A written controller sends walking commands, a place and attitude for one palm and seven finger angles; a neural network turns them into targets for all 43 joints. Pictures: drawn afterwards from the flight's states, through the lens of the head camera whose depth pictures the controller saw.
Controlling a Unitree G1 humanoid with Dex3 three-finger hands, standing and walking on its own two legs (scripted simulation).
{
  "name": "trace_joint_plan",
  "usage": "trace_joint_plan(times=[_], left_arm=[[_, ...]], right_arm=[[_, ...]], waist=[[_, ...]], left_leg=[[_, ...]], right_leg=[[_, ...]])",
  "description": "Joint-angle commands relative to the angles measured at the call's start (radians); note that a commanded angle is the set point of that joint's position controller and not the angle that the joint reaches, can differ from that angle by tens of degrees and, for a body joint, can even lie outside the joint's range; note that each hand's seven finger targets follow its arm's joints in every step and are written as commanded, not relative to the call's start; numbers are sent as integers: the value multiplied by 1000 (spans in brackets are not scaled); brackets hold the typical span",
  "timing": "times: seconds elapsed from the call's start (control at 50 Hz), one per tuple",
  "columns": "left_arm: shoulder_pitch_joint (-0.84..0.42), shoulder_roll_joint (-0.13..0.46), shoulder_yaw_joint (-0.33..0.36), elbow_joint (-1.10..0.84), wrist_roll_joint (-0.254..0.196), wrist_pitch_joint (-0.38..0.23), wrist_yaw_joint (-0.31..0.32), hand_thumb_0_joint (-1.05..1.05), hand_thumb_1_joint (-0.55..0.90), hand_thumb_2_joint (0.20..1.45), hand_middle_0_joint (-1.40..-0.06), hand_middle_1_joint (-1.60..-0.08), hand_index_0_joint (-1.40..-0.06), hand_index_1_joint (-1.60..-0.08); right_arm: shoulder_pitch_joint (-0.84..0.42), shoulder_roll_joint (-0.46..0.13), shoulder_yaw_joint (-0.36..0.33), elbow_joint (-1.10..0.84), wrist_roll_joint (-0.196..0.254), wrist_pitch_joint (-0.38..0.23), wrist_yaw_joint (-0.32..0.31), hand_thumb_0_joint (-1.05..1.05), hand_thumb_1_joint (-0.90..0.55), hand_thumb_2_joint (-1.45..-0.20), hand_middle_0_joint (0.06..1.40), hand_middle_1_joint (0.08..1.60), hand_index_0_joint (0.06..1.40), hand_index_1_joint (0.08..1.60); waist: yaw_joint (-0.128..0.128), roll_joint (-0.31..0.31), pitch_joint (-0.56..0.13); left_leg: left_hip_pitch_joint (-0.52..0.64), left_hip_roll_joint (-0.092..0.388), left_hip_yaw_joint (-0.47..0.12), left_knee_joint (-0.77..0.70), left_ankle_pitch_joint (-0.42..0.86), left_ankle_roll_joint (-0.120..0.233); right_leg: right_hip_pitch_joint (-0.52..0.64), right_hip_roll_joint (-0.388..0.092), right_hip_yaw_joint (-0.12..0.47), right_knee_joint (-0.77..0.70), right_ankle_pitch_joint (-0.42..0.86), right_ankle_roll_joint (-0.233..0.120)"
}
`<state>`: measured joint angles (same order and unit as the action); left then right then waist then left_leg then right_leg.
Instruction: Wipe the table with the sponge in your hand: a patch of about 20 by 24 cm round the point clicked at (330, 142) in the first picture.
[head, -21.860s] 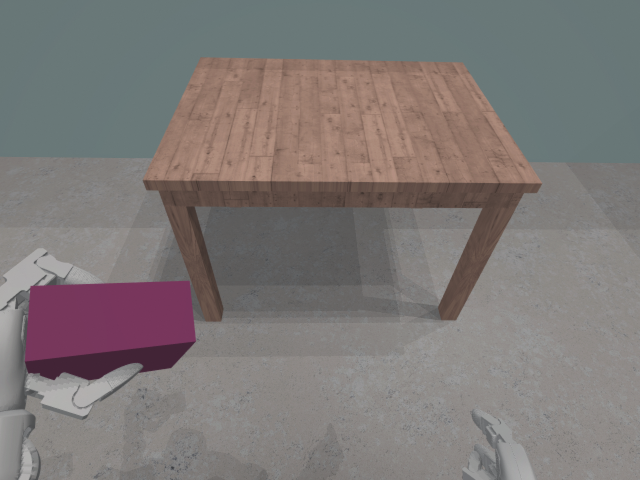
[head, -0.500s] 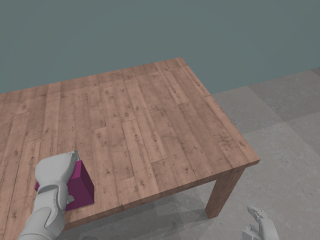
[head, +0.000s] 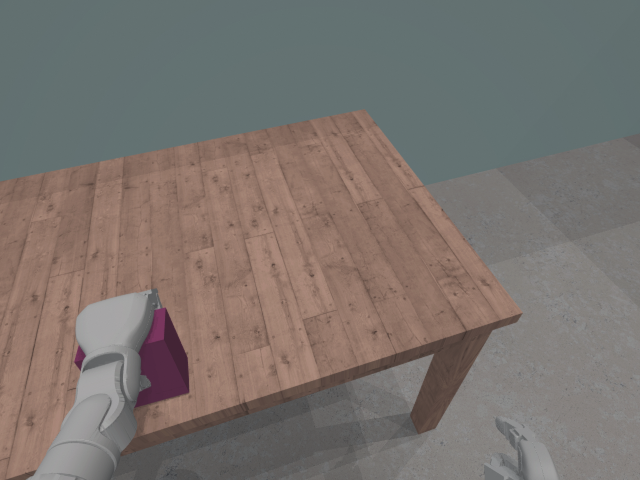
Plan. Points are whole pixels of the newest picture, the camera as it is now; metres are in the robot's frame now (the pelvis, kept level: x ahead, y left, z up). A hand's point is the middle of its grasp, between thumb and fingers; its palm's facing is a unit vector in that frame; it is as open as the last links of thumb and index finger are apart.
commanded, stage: wipe forward along the first lane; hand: left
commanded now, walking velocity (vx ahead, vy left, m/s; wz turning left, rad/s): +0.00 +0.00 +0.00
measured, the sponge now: (143, 369) +0.26 +0.30 -0.06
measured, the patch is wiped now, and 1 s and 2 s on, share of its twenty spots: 0.10 0.35 0.55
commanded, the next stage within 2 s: slide across to the middle lane in 1.42 s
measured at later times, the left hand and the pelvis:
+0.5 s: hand (132, 311) +0.32 +0.33 -0.01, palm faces -0.16 +0.00 -0.99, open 10.2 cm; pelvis -0.02 -0.01 -0.02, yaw -1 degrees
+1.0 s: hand (126, 286) +0.36 +0.36 -0.01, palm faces -0.15 +0.02 -0.99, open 10.2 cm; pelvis -0.03 +0.01 -0.03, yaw -1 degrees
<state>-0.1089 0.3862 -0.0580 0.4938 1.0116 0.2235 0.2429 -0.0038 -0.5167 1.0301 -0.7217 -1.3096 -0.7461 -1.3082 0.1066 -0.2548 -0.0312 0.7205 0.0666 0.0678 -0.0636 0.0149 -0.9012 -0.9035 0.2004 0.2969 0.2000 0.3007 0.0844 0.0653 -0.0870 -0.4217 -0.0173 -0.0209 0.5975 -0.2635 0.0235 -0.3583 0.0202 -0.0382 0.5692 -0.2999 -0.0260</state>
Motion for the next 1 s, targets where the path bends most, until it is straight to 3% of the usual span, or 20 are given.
trace_joint_plan(times=[0.0, 0.02, 0.06, 0.12, 0.16, 0.22, 0.24, 0.32, 0.36, 0.4, 0.42, 0.5, 0.52, 0.66, 0.72, 0.78, 0.82, 0.88, 0.92, 0.98], left_arm=[[-307, 216, 74, -32, 35, 0, 44, 0, 100, 1300, -1200, -1600, -1200, -1600], [-324, 244, 105, -17, 32, -4, 45, 0, 100, 1300, -1200, -1600, -1200, -1600], [-338, 201, 61, 11, 27, -13, 42, 0, 100, 1300, -1200, -1600, -1200, -1600], [-365, 296, 140, 81, 22, -22, 42, 0, 100, 1300, -1200, -1600, -1200, -1600], [-391, 256, 95, 107, 21, -38, 38, 0, 100, 1300, -1200, -1600, -1200, -1600], [-418, 348, 171, 173, 35, -59, 45, 0, 100, 1300, -1200, -1600, -1200, -1600], [-428, 304, 123, 180, 33, -69, 43, 0, 100, 1300, -1200, -1600, -1200, -1600], [-452, 367, 176, 251, 36, -91, 50, 0, 100, 1300, -1200, -1600, -1200, -1600], [-443, 326, 140, 271, 29, -102, 53, 0, 100, 1300, -1200, -1600, -1200, -1600], [-489, 347, 141, 293, 28, -107, 57, 0, 100, 1300, -1200, -1600, -1200, -1600], [-507, 400, 189, 303, 25, -113, 60, 0, 100, 1300, -1200, -1600, -1200, -1600], [-535, 408, 171, 349, 29, -125, 67, 0, 100, 1300, -1200, -1600, -1200, -1600], [-558, 453, 210, 360, 28, -129, 67, 0, 100, 1300, -1200, -1600, -1200, -1600], [-651, 430, 149, 428, 37, -139, 62, 0, 100, 1300, -1200, -1600, -1200, -1600], [-676, 481, 190, 449, 40, -153, 62, 0, 100, 1300, -1200, -1600, -1200, -1600], [-671, 446, 161, 462, 40, -162, 68, 0, 100, 1300, -1200, -1600, -1200, -1600], [-692, 490, 197, 467, 40, -165, 71, 0, 100, 1300, -1200, -1600, -1200, -1600], [-714, 479, 173, 500, 52, -157, 76, 0, 100, 1300, -1200, -1600, -1200, -1600], [-754, 493, 180, 492, 59, -156, 77, 0, 100, 1300, -1200, -1600, -1200, -1600], [-772, 448, 132, 513, 69, -150, 79, 0, 100, 1300, -1200, -1600, -1200, -1600]], right_arm=[[-82, -133, -41, -126, -5, -36, -12, 0, -900, -900, 200, 300, 200, 300], [-73, -138, -43, -119, -4, -34, -14, 0, -900, -900, 200, 300, 200, 300], [-61, -134, -42, -125, -3, -34, -13, 0, -900, -900, 200, 300, 200, 300], [-41, -150, -41, -114, -2, -26, -17, 0, -900, -900, 200, 300, 200, 300], [-24, -143, -39, -120, 0, -26, -16, 0, -900, -900, 200, 300, 200, 300], [1, -155, -44, -107, -3, -23, -19, 0, -900, -900, 200, 300, 200, 300], [16, -150, -43, -114, -3, -25, -19, 0, -900, -900, 200, 300, 200, 300], [41, -159, -50, -99, -1, -22, -14, 0, -900, -900, 200, 300, 200, 300], [62, -156, -52, -105, 0, -25, -10, 0, -900, -900, 200, 300, 200, 300], [72, -162, -51, -100, 2, -25, -10, 0, -900, -900, 200, 300, 200, 300], [74, -165, -53, -93, 3, -26, -11, 0, -900, -900, 200, 300, 200, 300], [102, -169, -54, -91, 4, -30, -10, 0, -900, -900, 200, 300, 200, 300], [105, -171, -54, -84, 5, -31, -9, 0, -900, -900, 200, 300, 200, 300], [147, -174, -52, -78, 7, -37, -2, 0, -900, -900, 200, 300, 200, 300], [160, -178, -53, -72, 2, -38, 1, 0, -900, -900, 200, 300, 200, 300], [171, -177, -53, -77, 1, -39, 5, 0, -900, -900, 200, 300, 200, 300], [176, -182, -51, -72, -1, -36, 8, 0, -900, -900, 200, 300, 200, 300], [190, -184, -51, -74, 1, -34, 9, 0, -900, -900, 200, 300, 200, 300], [191, -186, -50, -71, -2, -34, 10, 0, -900, -900, 200, 300, 200, 300], [203, -182, -51, -73, -3, -32, 13, 0, -900, -900, 200, 300, 200, 300]], waist=[[-47, -80, -151], [-45, -78, -164], [-56, -84, -168], [-54, -112, -178], [-70, -114, -164], [-65, -134, -181], [-78, -119, -184], [-76, -126, -200], [-81, -126, -207], [-96, -136, -195], [-88, -128, -205], [-104, -139, -213], [-98, -135, -222], [-127, -84, -224], [-121, -91, -264], [-132, -91, -257], [-124, -79, -269], [-142, -110, -247], [-142, -64, -261], [-157, -63, -258]], left_leg=[[93, -13, -31, -48, 83, 23], [87, -12, -32, -48, 78, 21], [75, -12, -28, -34, 78, 25], [21, -13, -26, -18, 68, 24], [-2, -12, -19, -5, 50, 28], [-49, -12, -18, 17, 38, 31], [-58, -13, -10, 25, 32, 33], [-103, -8, -10, 53, 27, 33], [-118, -6, -6, 63, 17, 35], [-143, -3, -2, 75, -6, 38], [-156, -2, -5, 76, -8, 37], [-194, -1, 3, 99, -33, 42], [-200, 2, 0, 101, -28, 41], [-206, 4, -4, 113, -65, 44], [-214, 11, -9, 125, -44, 45], [-221, 10, -6, 136, -43, 45], [-224, 13, -11, 136, -29, 44], [-240, 11, -12, 140, -62, 46], [-221, 15, -21, 134, -55, 45], [-209, 13, -24, 138, -68, 43]], right_leg=[[-46, 13, 65, -98, 106, -42], [-42, 16, 72, -94, 101, -44], [-55, 13, 59, -87, 109, -39], [-45, 12, 82, -76, 129, -38], [-67, 7, 67, -71, 114, -29], [-69, 9, 90, -61, 110, -30], [-75, 6, 75, -54, 113, -25], [-95, 8, 91, -39, 115, -27], [-106, 6, 75, -29, 106, -23], [-126, 6, 84, -33, 84, -19], [-117, 8, 90, -28, 80, -22], [-131, 5, 93, -25, 57, -16], [-126, 8, 93, -19, 62, -19], [-196, 14, 76, -11, -6, -20], [-191, 19, 74, 4, 22, -24], [-212, 21, 71, 14, 32, -21], [-213, 25, 66, 22, 44, -25], [-247, 27, 56, 22, 1, -19], [-275, 30, 45, 34, -3, -25], [-312, 31, 35, 40, -16, -24]])
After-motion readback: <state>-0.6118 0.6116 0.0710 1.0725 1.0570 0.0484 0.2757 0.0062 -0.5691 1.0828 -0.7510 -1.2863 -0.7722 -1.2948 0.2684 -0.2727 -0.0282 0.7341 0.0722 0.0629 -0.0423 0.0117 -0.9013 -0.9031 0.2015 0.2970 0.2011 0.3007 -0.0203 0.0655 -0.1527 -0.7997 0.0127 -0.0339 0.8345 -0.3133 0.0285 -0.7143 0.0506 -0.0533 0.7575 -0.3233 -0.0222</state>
